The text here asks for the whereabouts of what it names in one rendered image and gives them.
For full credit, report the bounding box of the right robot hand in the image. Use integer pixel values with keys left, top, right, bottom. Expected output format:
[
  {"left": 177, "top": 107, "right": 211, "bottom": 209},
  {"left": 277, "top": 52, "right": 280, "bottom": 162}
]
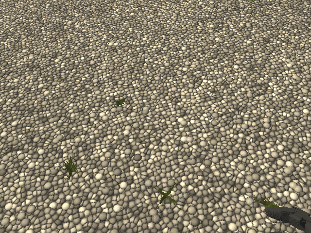
[{"left": 265, "top": 206, "right": 311, "bottom": 233}]

